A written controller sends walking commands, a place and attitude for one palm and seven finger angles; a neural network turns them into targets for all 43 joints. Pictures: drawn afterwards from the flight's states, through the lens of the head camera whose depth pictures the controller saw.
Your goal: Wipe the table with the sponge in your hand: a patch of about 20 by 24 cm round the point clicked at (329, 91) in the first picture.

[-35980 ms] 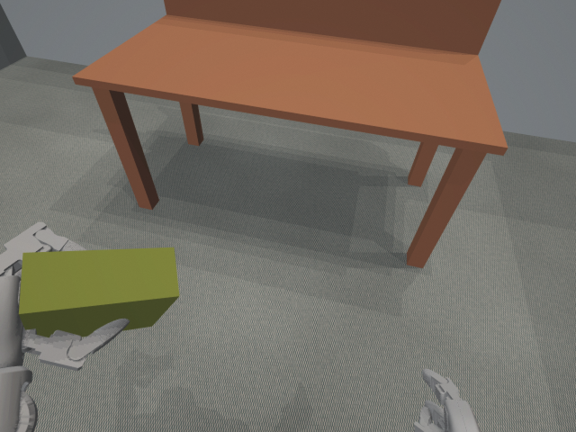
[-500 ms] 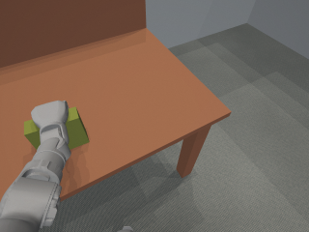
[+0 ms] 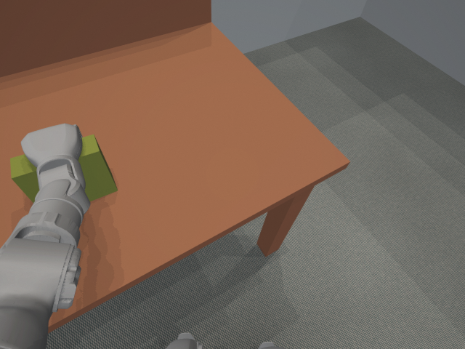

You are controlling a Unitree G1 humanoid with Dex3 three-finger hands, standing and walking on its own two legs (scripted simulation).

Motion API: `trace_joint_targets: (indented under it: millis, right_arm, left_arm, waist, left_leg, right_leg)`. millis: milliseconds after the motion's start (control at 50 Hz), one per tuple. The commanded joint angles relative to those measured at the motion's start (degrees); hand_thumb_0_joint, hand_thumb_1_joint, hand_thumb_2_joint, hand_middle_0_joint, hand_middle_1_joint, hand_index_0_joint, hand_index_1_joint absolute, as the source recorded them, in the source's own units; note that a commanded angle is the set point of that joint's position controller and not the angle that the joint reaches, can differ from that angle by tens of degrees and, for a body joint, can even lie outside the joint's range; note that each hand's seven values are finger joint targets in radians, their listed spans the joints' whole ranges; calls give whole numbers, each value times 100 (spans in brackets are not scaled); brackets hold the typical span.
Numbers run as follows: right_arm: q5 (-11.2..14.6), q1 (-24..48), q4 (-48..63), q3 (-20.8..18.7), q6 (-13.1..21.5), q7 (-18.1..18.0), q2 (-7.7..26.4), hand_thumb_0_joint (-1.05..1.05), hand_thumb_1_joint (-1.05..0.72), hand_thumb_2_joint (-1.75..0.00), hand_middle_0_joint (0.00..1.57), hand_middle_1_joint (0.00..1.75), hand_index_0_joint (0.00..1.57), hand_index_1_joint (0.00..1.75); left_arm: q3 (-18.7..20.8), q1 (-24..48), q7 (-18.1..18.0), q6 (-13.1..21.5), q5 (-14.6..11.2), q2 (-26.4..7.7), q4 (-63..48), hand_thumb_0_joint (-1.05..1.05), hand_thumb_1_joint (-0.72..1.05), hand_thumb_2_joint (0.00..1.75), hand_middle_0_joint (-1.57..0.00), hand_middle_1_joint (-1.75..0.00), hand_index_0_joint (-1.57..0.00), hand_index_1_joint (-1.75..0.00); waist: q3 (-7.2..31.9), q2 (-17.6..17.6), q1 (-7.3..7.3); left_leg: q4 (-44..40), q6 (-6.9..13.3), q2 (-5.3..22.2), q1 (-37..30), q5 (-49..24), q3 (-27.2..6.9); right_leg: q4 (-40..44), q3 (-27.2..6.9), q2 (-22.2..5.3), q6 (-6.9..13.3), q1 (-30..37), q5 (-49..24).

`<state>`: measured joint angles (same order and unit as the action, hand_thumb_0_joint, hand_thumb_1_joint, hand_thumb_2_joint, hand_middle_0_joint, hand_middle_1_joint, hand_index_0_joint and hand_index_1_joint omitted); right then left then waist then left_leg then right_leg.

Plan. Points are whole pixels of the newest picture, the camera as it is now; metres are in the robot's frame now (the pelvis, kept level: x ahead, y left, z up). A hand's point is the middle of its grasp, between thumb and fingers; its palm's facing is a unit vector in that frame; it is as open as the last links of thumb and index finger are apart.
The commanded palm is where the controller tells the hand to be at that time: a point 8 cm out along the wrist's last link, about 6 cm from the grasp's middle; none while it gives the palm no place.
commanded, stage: wipe forward along the middle lane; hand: left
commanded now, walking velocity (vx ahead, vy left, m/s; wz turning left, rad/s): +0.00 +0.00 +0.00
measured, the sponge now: (74, 183) +0.43 +0.31 -0.03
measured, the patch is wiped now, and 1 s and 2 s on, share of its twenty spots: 1.00 1.00 1.00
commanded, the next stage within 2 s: slide back across to the first lane in 0.32 s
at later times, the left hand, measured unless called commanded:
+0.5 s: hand (58, 148) +0.48 +0.33 +0.02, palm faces -0.14 -0.02 -0.99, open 9.5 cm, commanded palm +0.47 +0.31 +0.06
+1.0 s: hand (23, 159) +0.45 +0.39 +0.02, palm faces -0.15 -0.04 -0.99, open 9.5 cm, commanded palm +0.43 +0.37 +0.07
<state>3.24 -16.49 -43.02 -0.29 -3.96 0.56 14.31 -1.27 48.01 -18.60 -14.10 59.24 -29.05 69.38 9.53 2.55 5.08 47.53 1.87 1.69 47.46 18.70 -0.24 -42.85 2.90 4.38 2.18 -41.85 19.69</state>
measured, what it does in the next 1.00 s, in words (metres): stands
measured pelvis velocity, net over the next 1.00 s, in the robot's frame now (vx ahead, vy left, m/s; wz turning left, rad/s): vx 0.03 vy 0.02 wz -0.01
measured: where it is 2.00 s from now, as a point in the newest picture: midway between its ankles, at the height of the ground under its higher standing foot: outside the picture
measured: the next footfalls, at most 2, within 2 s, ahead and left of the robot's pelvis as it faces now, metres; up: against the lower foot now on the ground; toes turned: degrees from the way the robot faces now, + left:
none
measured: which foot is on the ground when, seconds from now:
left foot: down 0.00-1.00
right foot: down 0.00-1.00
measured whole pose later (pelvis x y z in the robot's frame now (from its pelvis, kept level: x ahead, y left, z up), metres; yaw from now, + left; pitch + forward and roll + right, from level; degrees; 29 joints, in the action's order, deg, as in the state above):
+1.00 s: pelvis +0.03 +0.02 +0.01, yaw +0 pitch +19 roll -4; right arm 2.6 -17.8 -42.5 -0.9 -5.6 1.7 15.2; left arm 6.5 42.0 -14.0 -6.8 61.4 -37.5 65.2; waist 9.0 2.0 5.2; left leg 45.8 3.3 1.1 43.7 20.9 0.4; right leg -38.7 1.9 3.9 0.8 -37.1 20.4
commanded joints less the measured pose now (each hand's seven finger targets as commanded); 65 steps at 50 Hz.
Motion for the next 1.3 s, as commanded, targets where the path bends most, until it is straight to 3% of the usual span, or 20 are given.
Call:
trace_joint_targets:
  millis: [0,40,180,220,300,380,400,460,480,600,740,800,880,900,1020,1080,1120,1180,1200,1280]
  right_arm:
    - [-46,-482,413,-325,126,-34,986,0,-90,-90,20,30,20,30]
    - [-54,-530,423,-332,110,-15,960,0,-90,-90,20,30,20,30]
    - [-90,-606,373,-337,86,0,1000,0,-90,-90,20,30,20,30]
    - [-100,-680,336,-337,82,-4,1032,0,-90,-90,20,30,20,30]
    - [-137,-724,329,-343,89,7,1050,0,-90,-90,20,30,20,30]
    - [-134,-836,334,-300,80,-1,1090,0,-90,-90,20,30,20,30]
    - [-146,-843,332,-315,91,5,1088,0,-90,-90,20,30,20,30]
    - [-128,-892,387,-310,53,16,1094,0,-90,-90,20,30,20,30]
    - [-132,-889,406,-309,51,12,1089,0,-90,-90,20,30,20,30]
    - [-123,-868,432,-319,17,14,1148,0,-90,-90,20,30,20,30]
    - [-102,-825,424,-360,-11,64,1155,0,-90,-90,20,30,20,30]
    - [-91,-750,417,-386,-2,59,1149,0,-90,-90,20,30,20,30]
    - [-79,-745,400,-405,-63,52,1175,0,-90,-90,20,30,20,30]
    - [-80,-700,400,-413,-44,43,1154,0,-90,-90,20,30,20,30]
    - [-67,-661,377,-443,-108,43,1202,0,-90,-90,20,30,20,30]
    - [-69,-592,431,-444,-145,63,1192,0,-90,-90,20,30,20,30]
    - [-64,-618,407,-448,-165,64,1221,0,-90,-90,20,30,20,30]
    - [-46,-551,441,-456,-161,54,1192,0,-90,-90,20,30,20,30]
    - [-44,-513,478,-458,-135,52,1147,0,-90,-90,20,30,20,30]
    - [-36,-479,460,-473,-173,37,1136,0,-90,-90,20,30,20,30]
  left_arm:
    - [99,1624,-121,-128,209,-1282,-286,0,10,130,-120,-160,-120,-160]
    - [-90,1527,-101,-149,256,-1038,-200,0,10,130,-120,-160,-120,-160]
    - [-70,1881,-80,-171,239,-1085,-118,0,10,130,-120,-160,-120,-160]
    - [119,2036,-67,-136,272,-1393,-73,0,10,130,-120,-160,-120,-160]
    - [60,2199,-41,-149,321,-1347,19,0,10,130,-120,-160,-120,-160]
    - [151,2377,10,-174,383,-1690,170,0,10,130,-120,-160,-120,-160]
    - [114,2532,49,-142,368,-1630,55,0,10,130,-120,-160,-120,-160]
    - [352,2210,120,-101,415,-1989,-3,0,10,130,-120,-160,-120,-160]
    - [282,2154,148,-87,406,-1907,-53,0,10,130,-120,-160,-120,-160]
    - [717,2073,182,53,436,-2555,-483,0,10,130,-120,-160,-120,-160]
    - [856,1278,228,182,377,-2575,-570,0,10,130,-120,-160,-120,-160]
    - [780,1246,302,330,333,-2426,-846,0,10,130,-120,-160,-120,-160]
    - [816,919,353,488,410,-2470,-852,0,10,130,-120,-160,-120,-160]
    - [778,1100,380,587,372,-2400,-1081,0,10,130,-120,-160,-120,-160]
    - [1087,827,346,813,391,-2746,-1164,0,10,130,-120,-160,-120,-160]
    - [1068,562,344,860,380,-2656,-1146,0,10,130,-120,-160,-120,-160]
    - [1240,588,372,943,390,-2902,-1205,0,10,130,-120,-160,-120,-160]
    - [906,555,389,953,429,-2507,-1127,0,10,130,-120,-160,-120,-160]
    - [822,612,422,1039,355,-2311,-1402,0,10,130,-120,-160,-120,-160]
    - [717,272,401,1070,248,-2074,-1379,0,10,130,-120,-160,-120,-160]
  waist:
    - [1576,-42,126]
    - [1555,36,133]
    - [1594,-29,235]
    - [1710,68,218]
    - [1690,141,287]
    - [1732,50,338]
    - [1824,239,346]
    - [2028,299,175]
    - [2011,253,197]
    - [2167,457,24]
    - [2035,386,-112]
    - [1952,532,-89]
    - [1755,305,-67]
    - [1790,535,-64]
    - [1787,559,-138]
    - [1826,421,-171]
    - [1917,500,-214]
    - [1604,414,-97]
    - [1757,659,-135]
    - [1670,361,-115]
  left_leg:
    - [-430,117,-102,-1371,-954,-140]
    - [-412,106,-100,-1450,-983,-163]
    - [-371,103,-55,-1542,-1063,-213]
    - [-326,97,-55,-1544,-1171,-239]
    - [-288,93,-37,-1563,-1248,-259]
    - [-250,108,-49,-1364,-1054,-238]
    - [-257,98,-32,-1478,-1156,-262]
    - [-258,95,-54,-1591,-1316,-263]
    - [-280,100,-46,-1619,-1302,-254]
    - [-415,99,-60,-1829,-1501,-278]
    - [-506,103,-65,-2107,-1913,-277]
    - [-547,106,-42,-2333,-2177,-283]
    - [-538,117,-73,-2298,-2202,-270]
    - [-547,104,-43,-2445,-2404,-287]
    - [-489,107,-83,-2530,-2510,-272]
    - [-454,110,-107,-2438,-2562,-215]
    - [-435,96,-109,-2520,-2733,-271]
    - [-481,103,-96,-2455,-2356,-278]
    - [-492,79,-63,-2676,-2631,-334]
    - [-512,86,-68,-2592,-2275,-319]
  right_leg:
    - [611,-196,1,34,574,-1211]
    - [584,-151,25,42,399,-1104]
    - [560,-109,51,40,191,-1062]
    - [504,-109,50,49,203,-1130]
    - [467,-85,55,62,61,-1149]
    - [473,-106,72,37,113,-1013]
    - [434,-91,67,56,75,-1067]
    - [438,-100,82,69,246,-1134]
    - [465,-97,90,59,276,-1137]
    - [525,-117,70,85,606,-1284]
    - [625,-75,88,96,872,-1595]
    - [675,-91,71,115,882,-1793]
    - [727,-109,85,114,920,-1862]
    - [700,-111,69,135,865,-1963]
    - [682,-124,69,150,898,-2032]
    - [672,-135,58,142,1059,-2211]
    - [625,-135,56,152,1070,-2272]
    - [707,-103,60,151,829,-1928]
    - [678,-101,52,176,761,-1956]
    - [734,-88,74,162,759,-1723]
